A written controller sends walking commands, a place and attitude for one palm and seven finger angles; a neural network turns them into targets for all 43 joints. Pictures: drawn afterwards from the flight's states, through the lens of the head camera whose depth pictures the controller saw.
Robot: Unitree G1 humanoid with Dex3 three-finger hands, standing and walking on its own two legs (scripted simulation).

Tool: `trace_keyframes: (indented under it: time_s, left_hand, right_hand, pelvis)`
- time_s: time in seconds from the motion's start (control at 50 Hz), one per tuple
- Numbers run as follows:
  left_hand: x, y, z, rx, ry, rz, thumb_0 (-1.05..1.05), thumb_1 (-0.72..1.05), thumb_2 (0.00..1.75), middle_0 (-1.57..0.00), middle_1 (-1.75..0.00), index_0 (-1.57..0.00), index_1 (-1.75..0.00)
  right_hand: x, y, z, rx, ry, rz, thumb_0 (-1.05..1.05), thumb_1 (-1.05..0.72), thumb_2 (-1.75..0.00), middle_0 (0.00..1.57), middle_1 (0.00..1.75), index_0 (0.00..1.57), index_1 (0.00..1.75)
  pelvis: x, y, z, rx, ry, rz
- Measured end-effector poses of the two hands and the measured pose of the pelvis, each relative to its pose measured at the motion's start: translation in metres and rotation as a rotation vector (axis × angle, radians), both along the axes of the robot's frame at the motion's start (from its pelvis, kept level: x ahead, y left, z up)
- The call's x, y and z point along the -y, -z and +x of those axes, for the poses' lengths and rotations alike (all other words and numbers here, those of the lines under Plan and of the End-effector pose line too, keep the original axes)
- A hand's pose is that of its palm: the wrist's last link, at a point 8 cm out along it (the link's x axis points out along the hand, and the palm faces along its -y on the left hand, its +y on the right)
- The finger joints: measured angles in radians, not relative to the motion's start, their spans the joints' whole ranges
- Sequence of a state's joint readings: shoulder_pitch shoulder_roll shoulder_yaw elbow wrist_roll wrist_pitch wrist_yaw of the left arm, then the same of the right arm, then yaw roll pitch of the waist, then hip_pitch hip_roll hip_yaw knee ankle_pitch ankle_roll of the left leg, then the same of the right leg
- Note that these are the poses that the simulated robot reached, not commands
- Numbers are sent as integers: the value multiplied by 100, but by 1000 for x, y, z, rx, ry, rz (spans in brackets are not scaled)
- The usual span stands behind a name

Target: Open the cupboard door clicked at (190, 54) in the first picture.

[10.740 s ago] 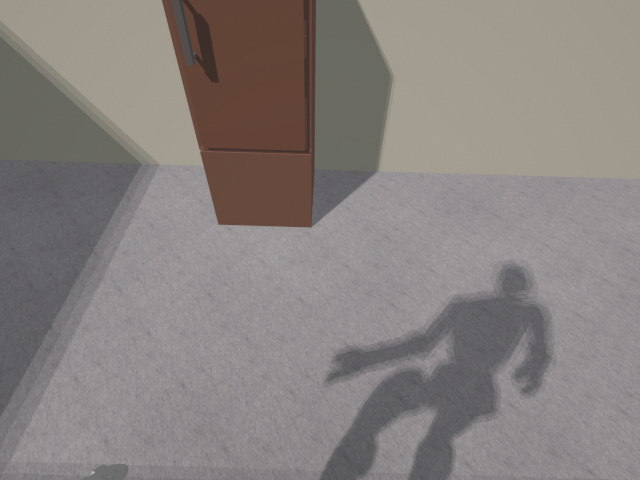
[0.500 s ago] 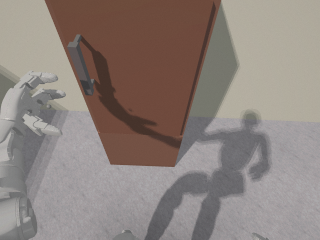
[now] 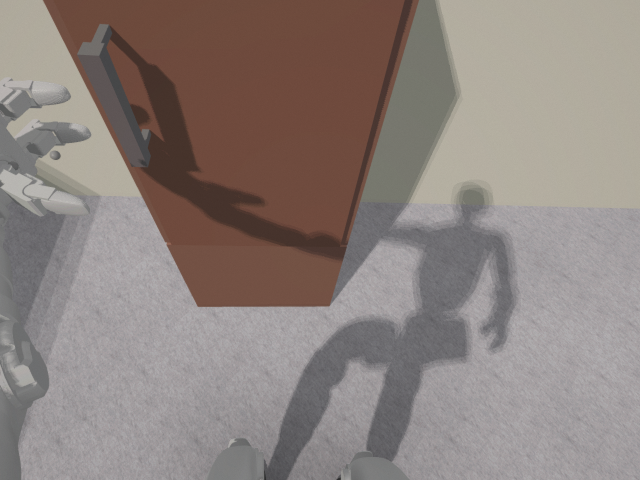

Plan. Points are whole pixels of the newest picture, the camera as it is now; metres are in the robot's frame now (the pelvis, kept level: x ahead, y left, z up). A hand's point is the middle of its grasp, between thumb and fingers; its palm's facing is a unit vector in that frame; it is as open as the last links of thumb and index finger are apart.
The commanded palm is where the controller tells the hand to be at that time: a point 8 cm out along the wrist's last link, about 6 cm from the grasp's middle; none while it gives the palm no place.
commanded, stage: move the hooked fingers beside the handle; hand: left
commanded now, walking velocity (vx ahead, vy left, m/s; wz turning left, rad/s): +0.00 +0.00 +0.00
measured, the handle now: (123, 102) +0.56 +0.24 +0.11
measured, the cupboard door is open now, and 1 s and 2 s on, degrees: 0 0 0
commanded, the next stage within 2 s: slide the fingers in behind the handle in 1.10 s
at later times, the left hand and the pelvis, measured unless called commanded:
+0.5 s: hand (60, 127) +0.50 +0.29 +0.12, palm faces -0.02 -1.00 -0.01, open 14.0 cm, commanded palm +0.49 +0.33 +0.11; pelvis +0.01 +0.01 -0.01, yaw -2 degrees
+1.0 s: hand (68, 131) +0.50 +0.28 +0.11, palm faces +0.00 -1.00 +0.00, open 14.0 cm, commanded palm +0.48 +0.33 +0.10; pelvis +0.01 +0.01 -0.01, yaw -1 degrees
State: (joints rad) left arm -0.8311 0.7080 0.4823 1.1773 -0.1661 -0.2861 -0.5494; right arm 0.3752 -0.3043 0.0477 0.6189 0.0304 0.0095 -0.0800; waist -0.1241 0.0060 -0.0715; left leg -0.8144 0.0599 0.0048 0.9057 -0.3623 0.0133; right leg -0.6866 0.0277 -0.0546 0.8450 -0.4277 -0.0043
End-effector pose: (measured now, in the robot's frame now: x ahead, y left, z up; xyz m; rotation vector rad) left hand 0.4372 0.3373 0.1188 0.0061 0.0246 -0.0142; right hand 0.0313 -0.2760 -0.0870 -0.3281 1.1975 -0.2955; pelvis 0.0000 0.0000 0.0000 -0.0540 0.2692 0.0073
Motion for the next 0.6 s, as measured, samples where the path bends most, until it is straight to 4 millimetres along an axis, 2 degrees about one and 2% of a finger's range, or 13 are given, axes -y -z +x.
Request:
trace_keyframes:
  time_s: [0.34, 0.46, 0.6]
  left_hand:
    - [-9, -5, 38, -19, -14, 3, -1, -50, 30, -30, -120, -30, -120]
    - [-9, -1, 45, -13, -1, 0, -1, -50, 30, -30, -120, -30, -120]
    - [-7, 8, 43, -17, -7, -5, -1, -50, 30, -30, -120, -30, -120]
  right_hand:
    - [-7, 3, -47, -157, 92, -5, 0, -91, -90, 21, 30, 20, 30]
    - [-11, 2, -51, -183, 102, -3, 0, -91, -90, 21, 30, 20, 30]
    - [-15, 2, -43, -174, 94, 8, 0, -91, -90, 21, 30, 20, 30]
  pelvis:
    - [-3, 7, 2, -60, 17, -14]
    - [-6, 7, 4, -75, 24, -16]
    - [-9, 7, 8, -72, 24, -18]
